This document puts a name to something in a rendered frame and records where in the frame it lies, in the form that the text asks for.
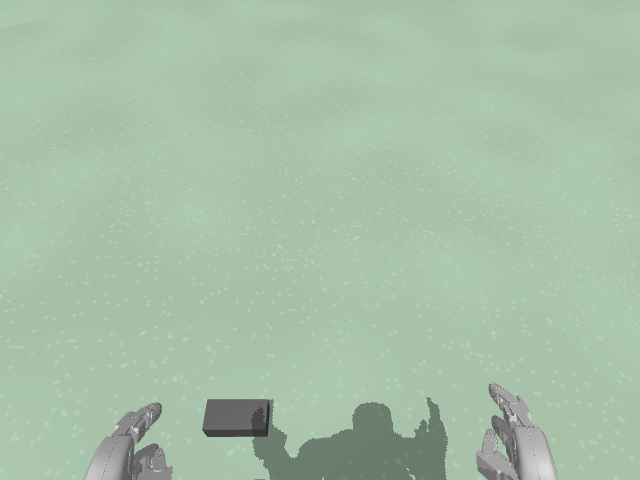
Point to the carton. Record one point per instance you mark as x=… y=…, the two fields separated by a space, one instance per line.
x=236 y=418

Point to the right robot hand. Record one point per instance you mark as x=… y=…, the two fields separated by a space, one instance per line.
x=526 y=445

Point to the left robot hand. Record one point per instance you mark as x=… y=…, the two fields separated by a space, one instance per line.
x=114 y=458

